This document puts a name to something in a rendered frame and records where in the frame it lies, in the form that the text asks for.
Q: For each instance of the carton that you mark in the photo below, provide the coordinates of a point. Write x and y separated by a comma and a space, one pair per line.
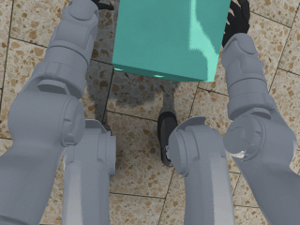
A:
172, 40

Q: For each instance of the robot right forearm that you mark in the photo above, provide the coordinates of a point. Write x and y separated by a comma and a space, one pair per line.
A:
246, 83

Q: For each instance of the right robot thigh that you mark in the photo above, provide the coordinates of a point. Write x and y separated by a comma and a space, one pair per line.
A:
209, 197

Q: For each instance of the robot left forearm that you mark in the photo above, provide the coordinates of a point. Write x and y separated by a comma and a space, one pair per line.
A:
68, 55

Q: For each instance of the robot right upper arm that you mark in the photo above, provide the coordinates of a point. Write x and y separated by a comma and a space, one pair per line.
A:
263, 150

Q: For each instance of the robot right hand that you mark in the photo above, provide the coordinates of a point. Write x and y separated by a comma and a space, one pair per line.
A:
237, 23

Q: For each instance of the robot left hand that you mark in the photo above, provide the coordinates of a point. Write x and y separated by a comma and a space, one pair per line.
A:
102, 5

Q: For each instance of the robot thigh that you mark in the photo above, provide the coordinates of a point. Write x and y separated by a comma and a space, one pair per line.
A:
209, 197
86, 189

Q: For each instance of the robot left upper arm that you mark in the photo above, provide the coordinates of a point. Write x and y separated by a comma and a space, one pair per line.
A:
42, 126

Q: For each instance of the left robot thigh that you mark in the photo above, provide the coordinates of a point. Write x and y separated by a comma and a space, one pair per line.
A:
86, 189

